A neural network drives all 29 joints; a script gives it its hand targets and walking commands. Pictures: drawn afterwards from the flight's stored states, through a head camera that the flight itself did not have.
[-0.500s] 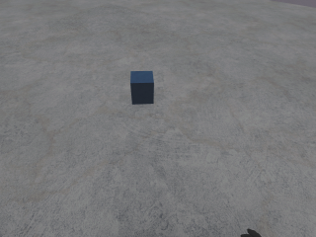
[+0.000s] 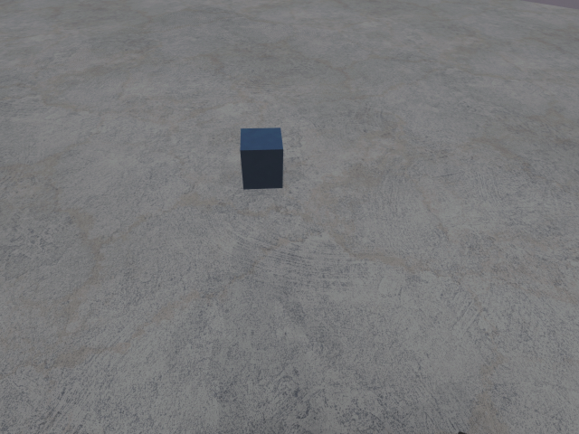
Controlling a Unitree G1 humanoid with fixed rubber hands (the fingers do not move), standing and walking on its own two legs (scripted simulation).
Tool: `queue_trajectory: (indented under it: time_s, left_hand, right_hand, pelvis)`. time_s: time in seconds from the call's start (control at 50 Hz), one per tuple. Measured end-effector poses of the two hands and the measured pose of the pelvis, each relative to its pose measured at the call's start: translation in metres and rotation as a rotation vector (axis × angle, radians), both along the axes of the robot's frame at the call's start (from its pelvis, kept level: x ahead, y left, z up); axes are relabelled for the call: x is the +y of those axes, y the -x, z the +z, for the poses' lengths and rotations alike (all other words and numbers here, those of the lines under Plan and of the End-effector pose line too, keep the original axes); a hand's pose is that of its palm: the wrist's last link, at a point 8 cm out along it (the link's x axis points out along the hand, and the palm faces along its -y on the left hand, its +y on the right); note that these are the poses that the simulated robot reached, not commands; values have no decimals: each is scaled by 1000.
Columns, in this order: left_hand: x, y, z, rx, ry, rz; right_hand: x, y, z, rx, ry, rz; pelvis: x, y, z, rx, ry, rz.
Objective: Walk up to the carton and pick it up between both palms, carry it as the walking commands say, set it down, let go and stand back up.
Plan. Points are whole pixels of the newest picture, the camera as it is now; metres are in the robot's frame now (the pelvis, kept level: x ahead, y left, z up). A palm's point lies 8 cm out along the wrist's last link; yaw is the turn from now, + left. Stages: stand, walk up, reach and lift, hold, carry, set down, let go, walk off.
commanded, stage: stand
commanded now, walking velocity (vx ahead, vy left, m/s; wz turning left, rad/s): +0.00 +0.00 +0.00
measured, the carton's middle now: (261, 158) +1.56 +0.12 -0.63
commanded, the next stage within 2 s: walk up in 0.62 s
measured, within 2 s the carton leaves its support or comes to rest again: neither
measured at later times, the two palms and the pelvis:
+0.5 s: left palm out of the picture +0.06 +0.29 -0.10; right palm out of the picture +0.09 -0.29 -0.11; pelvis +0.00 -0.01 +0.00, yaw +0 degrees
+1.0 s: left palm out of the picture +0.07 +0.33 -0.08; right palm out of the picture +0.12 -0.30 -0.10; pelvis +0.02 +0.00 +0.01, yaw +1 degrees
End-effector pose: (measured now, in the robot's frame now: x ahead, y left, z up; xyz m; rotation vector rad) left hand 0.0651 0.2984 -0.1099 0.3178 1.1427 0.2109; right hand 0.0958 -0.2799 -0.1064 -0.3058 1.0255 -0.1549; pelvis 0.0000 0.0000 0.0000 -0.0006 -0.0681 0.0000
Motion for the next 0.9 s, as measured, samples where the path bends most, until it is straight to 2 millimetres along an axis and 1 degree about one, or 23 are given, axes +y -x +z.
queue_trajectory:
  time_s: [0.48, 0.8, 0.86, 0.9]
  left_hand:
    - [-9, 7, 6, 19, -18, 6]
    - [-13, 9, 6, 30, -18, 9]
    - [-11, 6, 9, 22, -19, 4]
    - [-4, 3, 13, 10, -26, -2]
  right_hand:
    - [-11, 10, -7, 35, -15, -7]
    - [-15, 12, -10, 55, -17, -9]
    - [-16, 10, -9, 59, -28, 5]
    - [-18, 6, -6, 73, -24, 23]
  pelvis:
    - [-11, 3, 2, -9, -15, 0]
    - [-13, 2, 2, -7, -18, 0]
    - [-13, 0, 3, -7, -18, 0]
    - [-12, -2, 4, 3, -19, 4]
